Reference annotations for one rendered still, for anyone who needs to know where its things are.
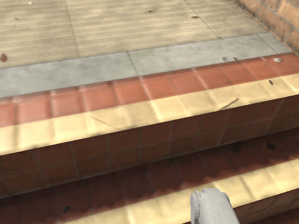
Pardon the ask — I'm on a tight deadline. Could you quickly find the right robot thigh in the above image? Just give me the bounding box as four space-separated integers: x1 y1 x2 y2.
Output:
190 188 240 224

